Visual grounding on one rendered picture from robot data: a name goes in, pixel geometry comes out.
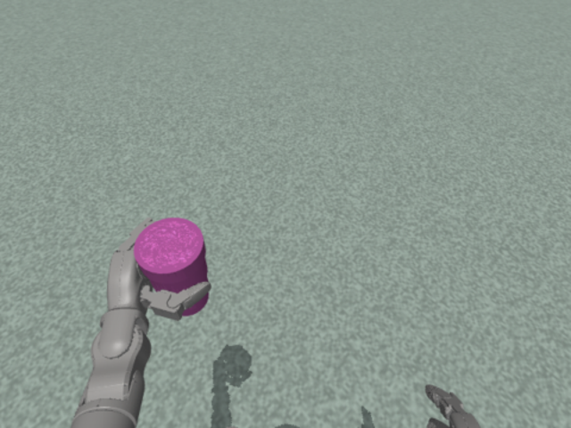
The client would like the right robot hand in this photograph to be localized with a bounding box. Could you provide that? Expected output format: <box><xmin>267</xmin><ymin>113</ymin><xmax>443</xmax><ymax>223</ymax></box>
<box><xmin>426</xmin><ymin>384</ymin><xmax>481</xmax><ymax>428</ymax></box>

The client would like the left robot hand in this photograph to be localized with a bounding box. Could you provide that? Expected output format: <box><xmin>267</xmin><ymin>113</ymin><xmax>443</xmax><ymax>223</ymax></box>
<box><xmin>107</xmin><ymin>218</ymin><xmax>211</xmax><ymax>321</ymax></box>

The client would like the left robot arm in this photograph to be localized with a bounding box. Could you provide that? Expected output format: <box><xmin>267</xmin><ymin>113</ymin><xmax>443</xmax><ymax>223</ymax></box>
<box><xmin>71</xmin><ymin>308</ymin><xmax>151</xmax><ymax>428</ymax></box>

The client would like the cup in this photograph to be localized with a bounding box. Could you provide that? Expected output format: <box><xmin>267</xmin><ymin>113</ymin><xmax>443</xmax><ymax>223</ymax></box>
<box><xmin>134</xmin><ymin>218</ymin><xmax>209</xmax><ymax>317</ymax></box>

